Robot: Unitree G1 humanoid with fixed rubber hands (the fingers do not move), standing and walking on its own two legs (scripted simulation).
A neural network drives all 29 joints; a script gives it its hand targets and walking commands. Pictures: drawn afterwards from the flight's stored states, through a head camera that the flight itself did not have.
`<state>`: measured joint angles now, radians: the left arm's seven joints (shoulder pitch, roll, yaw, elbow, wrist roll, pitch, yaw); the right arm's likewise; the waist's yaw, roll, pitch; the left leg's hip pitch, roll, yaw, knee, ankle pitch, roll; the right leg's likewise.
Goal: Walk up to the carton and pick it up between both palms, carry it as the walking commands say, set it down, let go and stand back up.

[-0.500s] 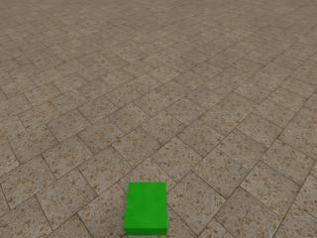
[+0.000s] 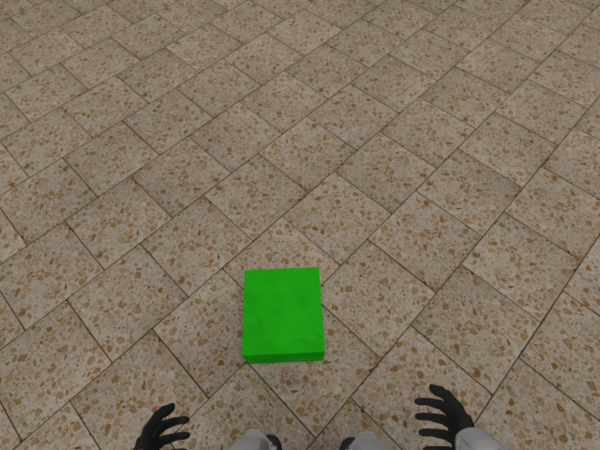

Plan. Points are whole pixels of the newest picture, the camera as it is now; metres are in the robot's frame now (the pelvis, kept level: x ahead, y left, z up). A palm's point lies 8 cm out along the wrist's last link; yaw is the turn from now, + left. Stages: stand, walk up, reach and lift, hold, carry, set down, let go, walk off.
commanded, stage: reach and lift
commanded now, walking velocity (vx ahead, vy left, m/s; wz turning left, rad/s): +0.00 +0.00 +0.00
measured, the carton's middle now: (283, 315) +0.49 +0.08 -0.67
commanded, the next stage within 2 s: none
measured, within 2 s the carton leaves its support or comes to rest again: neither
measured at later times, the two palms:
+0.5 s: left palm (158, 361) +0.27 +0.24 -0.15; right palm (428, 352) +0.28 -0.19 -0.17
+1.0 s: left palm (153, 287) +0.40 +0.29 -0.18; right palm (386, 278) +0.42 -0.14 -0.20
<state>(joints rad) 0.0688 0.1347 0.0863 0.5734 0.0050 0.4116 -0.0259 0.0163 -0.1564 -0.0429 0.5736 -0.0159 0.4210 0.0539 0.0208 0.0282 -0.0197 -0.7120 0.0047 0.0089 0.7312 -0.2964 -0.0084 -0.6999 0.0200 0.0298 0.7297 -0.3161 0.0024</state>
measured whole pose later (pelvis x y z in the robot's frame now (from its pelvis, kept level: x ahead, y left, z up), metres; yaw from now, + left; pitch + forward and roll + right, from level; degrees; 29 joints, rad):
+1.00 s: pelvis -0.05 +0.00 -0.07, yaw +1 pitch +43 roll -2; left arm -0.98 0.36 0.34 0.93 0.01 0.15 -0.09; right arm -0.96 -0.17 -0.25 0.84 0.02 0.21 -0.11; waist 0.05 -0.01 -0.06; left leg -1.47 -0.01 -0.02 1.01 -0.28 0.01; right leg -1.44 0.02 0.01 1.00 -0.31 0.02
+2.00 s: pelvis -0.10 +0.01 -0.24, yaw +0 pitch +39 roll -3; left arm -1.55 0.50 0.25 0.95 -0.08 0.24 -0.01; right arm -1.58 -0.39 -0.22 0.93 0.13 0.27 -0.14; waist 0.06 -0.02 0.43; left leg -1.95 -0.04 -0.04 1.74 -0.47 0.00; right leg -1.91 0.04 0.01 1.73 -0.51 0.04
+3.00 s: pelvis -0.09 +0.00 -0.40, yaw +0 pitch +33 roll -1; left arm -1.59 0.48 0.12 1.25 -0.24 0.05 0.05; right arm -1.61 -0.38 -0.03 1.19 0.25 0.09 -0.12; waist 0.07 -0.01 0.52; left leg -2.28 0.05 0.01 2.28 -0.58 0.05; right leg -2.25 0.03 0.00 2.29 -0.62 0.03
